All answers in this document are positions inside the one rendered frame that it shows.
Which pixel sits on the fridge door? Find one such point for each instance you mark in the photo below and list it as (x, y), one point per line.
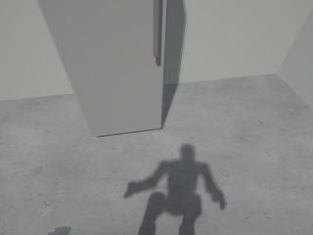
(107, 49)

